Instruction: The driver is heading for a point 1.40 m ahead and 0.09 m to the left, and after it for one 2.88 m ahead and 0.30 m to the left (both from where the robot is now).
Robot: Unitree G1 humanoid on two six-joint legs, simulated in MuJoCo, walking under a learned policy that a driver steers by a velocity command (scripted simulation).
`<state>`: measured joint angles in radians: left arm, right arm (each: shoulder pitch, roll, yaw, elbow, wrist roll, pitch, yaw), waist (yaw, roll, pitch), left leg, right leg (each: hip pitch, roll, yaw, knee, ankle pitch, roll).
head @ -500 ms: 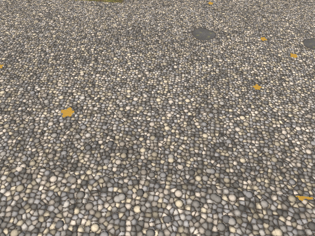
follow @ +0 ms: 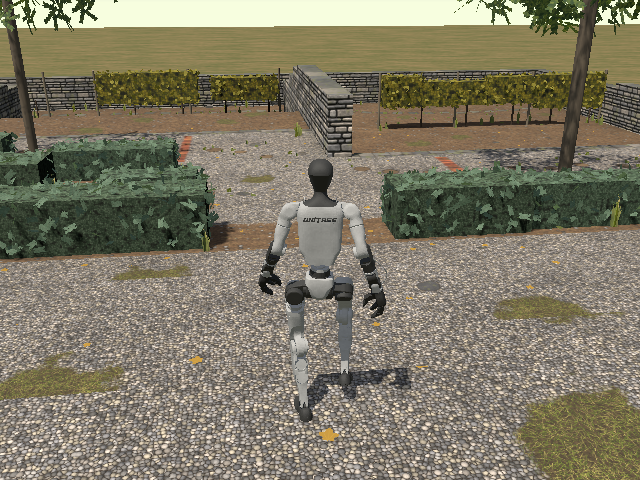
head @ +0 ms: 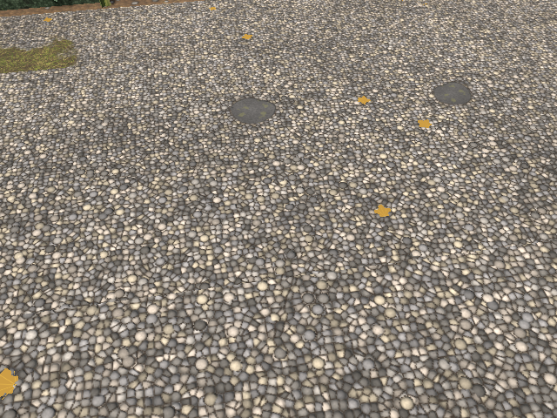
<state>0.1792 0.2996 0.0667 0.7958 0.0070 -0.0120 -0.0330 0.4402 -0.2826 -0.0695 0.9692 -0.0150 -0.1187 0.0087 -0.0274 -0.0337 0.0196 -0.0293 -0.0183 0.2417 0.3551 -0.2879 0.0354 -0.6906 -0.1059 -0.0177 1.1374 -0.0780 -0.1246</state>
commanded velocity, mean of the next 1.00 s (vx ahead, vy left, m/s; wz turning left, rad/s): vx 1.00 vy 0.00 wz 0.27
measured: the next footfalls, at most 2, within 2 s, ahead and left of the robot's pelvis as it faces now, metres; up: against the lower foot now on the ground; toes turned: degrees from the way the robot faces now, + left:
right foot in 0.14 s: +0.25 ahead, -0.06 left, +0.00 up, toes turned -10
left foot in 0.50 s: +0.56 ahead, +0.04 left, -0.18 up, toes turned -4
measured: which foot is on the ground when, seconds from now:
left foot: down 0.00-0.16, up 0.18-0.48, down 0.50-0.80, up 0.82-1.00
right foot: up 0.00-0.12, down 0.14-0.46, up 0.48-0.76, down 0.78-1.00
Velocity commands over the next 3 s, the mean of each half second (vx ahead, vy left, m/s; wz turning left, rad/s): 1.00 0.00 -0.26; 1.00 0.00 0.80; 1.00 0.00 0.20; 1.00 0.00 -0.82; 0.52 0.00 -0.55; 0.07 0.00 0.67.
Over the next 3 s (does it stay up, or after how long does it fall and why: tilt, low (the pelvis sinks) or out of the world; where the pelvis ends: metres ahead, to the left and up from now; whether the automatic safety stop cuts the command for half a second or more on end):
stays up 2.22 0.42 -0.55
